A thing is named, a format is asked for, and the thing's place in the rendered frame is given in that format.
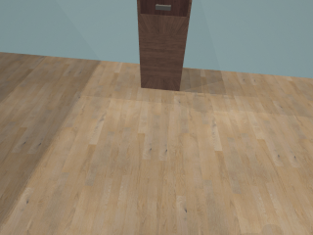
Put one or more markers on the cabinet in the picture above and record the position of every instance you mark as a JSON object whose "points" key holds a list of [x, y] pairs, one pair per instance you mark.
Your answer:
{"points": [[162, 45]]}

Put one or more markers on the handle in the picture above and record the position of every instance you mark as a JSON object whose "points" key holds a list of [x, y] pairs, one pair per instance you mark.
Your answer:
{"points": [[163, 7]]}

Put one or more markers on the drawer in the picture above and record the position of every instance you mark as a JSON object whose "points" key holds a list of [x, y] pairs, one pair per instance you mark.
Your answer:
{"points": [[179, 8]]}

